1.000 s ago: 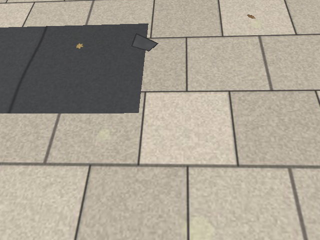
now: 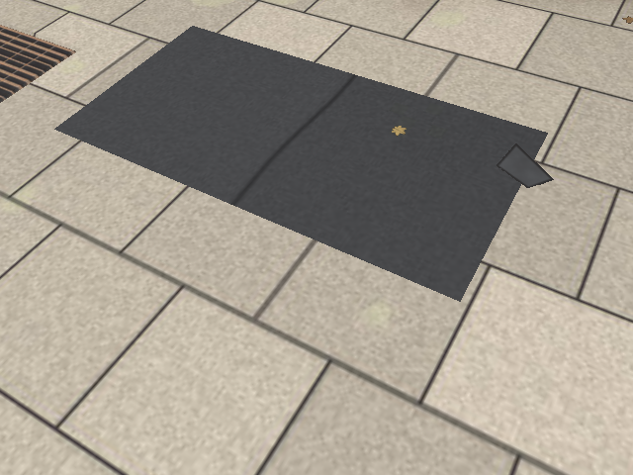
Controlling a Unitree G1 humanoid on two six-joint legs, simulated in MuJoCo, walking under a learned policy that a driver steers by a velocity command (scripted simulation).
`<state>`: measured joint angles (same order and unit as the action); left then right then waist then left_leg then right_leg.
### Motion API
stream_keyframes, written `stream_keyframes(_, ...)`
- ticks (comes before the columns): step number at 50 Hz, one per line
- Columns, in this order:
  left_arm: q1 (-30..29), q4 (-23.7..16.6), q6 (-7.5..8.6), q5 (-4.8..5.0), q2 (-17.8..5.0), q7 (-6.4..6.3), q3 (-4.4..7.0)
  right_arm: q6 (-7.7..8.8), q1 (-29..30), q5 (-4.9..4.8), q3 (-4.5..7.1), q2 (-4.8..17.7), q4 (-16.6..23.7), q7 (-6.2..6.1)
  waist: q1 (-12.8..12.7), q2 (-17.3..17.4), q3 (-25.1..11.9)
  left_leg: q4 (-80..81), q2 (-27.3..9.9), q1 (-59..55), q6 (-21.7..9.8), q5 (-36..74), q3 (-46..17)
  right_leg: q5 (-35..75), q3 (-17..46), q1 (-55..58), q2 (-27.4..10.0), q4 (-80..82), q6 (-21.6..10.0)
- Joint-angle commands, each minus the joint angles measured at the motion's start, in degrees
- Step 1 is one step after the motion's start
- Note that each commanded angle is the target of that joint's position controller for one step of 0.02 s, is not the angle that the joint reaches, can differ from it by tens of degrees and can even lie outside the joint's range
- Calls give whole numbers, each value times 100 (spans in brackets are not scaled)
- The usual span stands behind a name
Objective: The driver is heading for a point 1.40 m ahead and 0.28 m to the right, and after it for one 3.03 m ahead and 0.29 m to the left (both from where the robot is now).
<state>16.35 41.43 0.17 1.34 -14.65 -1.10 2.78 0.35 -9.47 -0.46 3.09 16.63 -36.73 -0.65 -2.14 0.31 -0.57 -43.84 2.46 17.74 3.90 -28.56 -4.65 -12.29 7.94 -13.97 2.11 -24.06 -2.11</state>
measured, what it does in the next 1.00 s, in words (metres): walks ahead: left foot, then right foot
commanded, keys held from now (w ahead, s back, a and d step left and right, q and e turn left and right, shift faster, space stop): w+e+shift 0.42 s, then w+shift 0.08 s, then w+q+shift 0.50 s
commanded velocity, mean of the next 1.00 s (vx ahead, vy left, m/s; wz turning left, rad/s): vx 0.87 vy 0.00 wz -0.19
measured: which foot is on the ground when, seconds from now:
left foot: up 0.00-0.08, down 0.10-0.48, up 0.50-0.96, down 0.98-1.00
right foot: down 0.00-0.08, up 0.10-0.48, down 0.50-0.94, up 0.96-1.00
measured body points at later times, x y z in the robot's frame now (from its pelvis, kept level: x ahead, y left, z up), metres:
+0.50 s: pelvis +0.22 -0.09 -0.05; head +0.25 -0.10 +0.39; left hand +0.55 +0.03 -0.11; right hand +0.04 -0.32 -0.18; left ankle -0.01 +0.14 -0.73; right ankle +0.31 -0.20 -0.75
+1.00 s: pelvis +0.62 -0.29 -0.04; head +0.63 -0.29 +0.41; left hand +0.71 -0.04 -0.18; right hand +0.66 -0.58 -0.16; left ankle +0.73 -0.31 -0.75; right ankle +0.35 -0.25 -0.64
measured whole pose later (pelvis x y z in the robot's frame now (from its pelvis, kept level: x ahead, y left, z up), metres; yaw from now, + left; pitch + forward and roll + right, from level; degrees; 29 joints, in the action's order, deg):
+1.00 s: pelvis +0.62 -0.29 -0.04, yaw -13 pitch -1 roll -2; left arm 22.9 50.7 3.5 -2.1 -14.4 -2.0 1.1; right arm 1.7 -12.5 0.0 1.9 16.6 -45.2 2.7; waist 3.4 2.0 2.2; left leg -37.3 5.7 26.8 -11.8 -11.5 7.8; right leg -18.3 -12.9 2.8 3.9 -58.0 0.2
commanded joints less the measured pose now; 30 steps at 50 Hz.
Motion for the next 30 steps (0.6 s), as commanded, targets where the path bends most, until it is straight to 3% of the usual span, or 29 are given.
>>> stream_keyframes(1,-292,-517,50,75,-1170,-103,348,451,269,-52,160,365,398,71,238,-1140,91,1597,170,-309,-249,325,204,-1906,1809,-35,-776,1312,-847)
stream_keyframes(3,-583,-706,26,124,-1049,-96,329,554,-186,-108,233,438,152,59,544,-832,79,2872,83,-1414,-433,1745,357,-1646,1695,-653,-511,965,-650)
stream_keyframes(4,-849,-872,63,134,-871,-76,287,563,-762,-107,308,635,-44,2,793,-677,-101,2878,-338,-2625,-539,1961,222,-1513,1457,-1637,-319,465,-354)
stream_keyframes(5,-1000,-835,37,-238,-762,140,359,378,-1619,382,300,1061,-247,-131,1169,553,-319,3096,-1249,-3863,-727,112,-661,-1625,322,-2909,401,-1286,-44)
stream_keyframes(6,-1271,-1234,66,-228,-463,211,243,278,-1292,488,422,1581,-69,-166,1096,1401,-58,3489,-2672,-3307,-1201,-1326,-2578,-1638,-284,-4078,392,-2449,-11)
stream_keyframes(7,-1516,-1307,66,-295,-632,279,231,267,-1029,509,364,1241,-67,-156,931,800,267,3428,-2864,-2727,-1414,-1424,-2674,-1158,-172,-4236,-311,-3194,-33)
stream_keyframes(8,-1328,-1168,52,-282,-622,357,244,303,-825,431,237,889,-30,-110,732,524,387,3431,-2516,-2567,-1271,-1131,-2175,-839,-152,-4270,-324,-3541,-21)
stream_keyframes(9,-1000,-1005,22,-298,-651,435,254,339,-759,376,187,773,-36,-71,582,571,303,3453,-2223,-2495,-1106,-627,-1613,-599,-225,-4114,-370,-3808,38)
stream_keyframes(11,-910,-929,-54,-374,-728,591,264,418,-972,308,143,760,-168,-64,556,727,303,3561,-1892,-2293,-1012,97,-732,-319,-470,-4052,-457,-4472,71)
stream_keyframes(16,-1719,-1225,-127,-353,-709,739,151,571,-1418,318,117,695,-537,24,600,590,936,3875,-1773,-2014,-900,1334,557,274,-664,-4212,-666,-4197,14)
stream_keyframes(19,-2306,-1412,-110,-353,-597,820,17,584,-1580,325,113,730,-749,-2,700,503,1212,4051,-1701,-1897,-817,2242,1311,340,-1343,-3599,-671,-3109,-252)
stream_keyframes(20,-2391,-1451,-104,-343,-517,820,-37,576,-1628,331,118,792,-823,-14,675,479,1232,3928,-1690,-1935,-779,3199,1563,196,-1572,-3249,-580,-2731,-418)
stream_keyframes(22,-2057,-1349,-102,-341,-478,715,-66,552,-1756,305,126,988,-950,-48,394,606,775,3015,-1740,-2036,-750,7157,1894,-238,-2048,-1955,-3,-2337,-773)
stream_keyframes(23,-1384,-1184,-76,-338,-620,642,3,489,-1785,319,159,1202,-1002,-62,-30,761,308,2029,-1882,-2110,-772,8567,1900,-619,-2031,-1159,296,-2326,-929)
stream_keyframes(24,-248,-860,-43,-329,-848,565,125,436,-1710,295,205,1417,-980,-63,-582,873,-332,750,-2006,-1757,-837,9009,1812,-861,-1874,205,556,-2200,-1079)
stream_keyframes(25,999,-419,-8,-374,-1160,462,300,434,-1460,255,186,1426,-892,-43,-1245,634,-876,-954,-1816,-698,-772,8000,1819,-569,-1330,2038,521,-1490,-1197)
stream_keyframes(26,742,-280,-5,-474,-1833,346,457,446,-1888,187,-51,436,-614,115,-493,-1064,-1203,-3325,-889,1734,-569,1425,1687,-2279,1160,3801,-1083,-747,-1402)
stream_keyframes(27,968,-515,-7,-335,-2094,306,512,544,-1590,79,-60,590,-302,127,-618,-1057,-2420,-4593,-380,2243,-598,249,534,-2853,3927,4061,-2192,424,-1580)
stream_keyframes(28,802,-377,12,-372,-1875,261,493,559,-685,31,37,931,-194,92,-759,-203,-1586,-4726,-569,2693,-686,1070,93,-2273,3258,3405,-2001,707,-1322)
stream_keyframes(29,715,-164,89,-406,-1653,184,427,570,-808,-31,-43,676,-244,83,-422,-77,-662,-4459,-723,2639,-712,1312,147,-1523,2468,2358,-2068,756,-1257)
stream_keyframes(30,411,-132,202,-460,-1293,162,326,529,-912,34,-83,567,-406,116,-144,320,-182,-3940,-956,2283,-740,1458,37,-1174,1769,1389,-1842,839,-1058)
